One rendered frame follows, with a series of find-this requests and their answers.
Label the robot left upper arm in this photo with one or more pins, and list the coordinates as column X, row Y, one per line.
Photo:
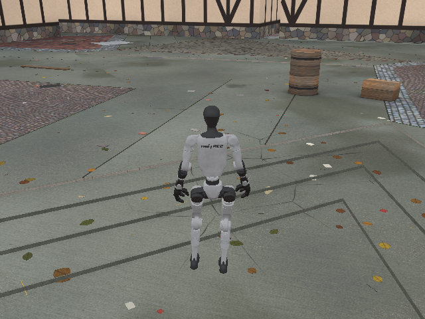
column 188, row 151

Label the left robot hand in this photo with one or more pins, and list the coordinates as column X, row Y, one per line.
column 178, row 192

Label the right robot hand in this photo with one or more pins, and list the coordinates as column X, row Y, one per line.
column 242, row 188

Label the robot torso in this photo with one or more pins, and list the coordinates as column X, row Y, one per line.
column 212, row 154

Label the right robot foot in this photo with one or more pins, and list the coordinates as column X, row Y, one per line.
column 223, row 267

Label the robot right upper arm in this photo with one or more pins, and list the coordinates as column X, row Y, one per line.
column 232, row 140

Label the left robot forearm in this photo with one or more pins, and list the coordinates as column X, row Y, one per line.
column 180, row 178

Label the right robot forearm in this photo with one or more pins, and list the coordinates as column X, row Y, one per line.
column 242, row 175

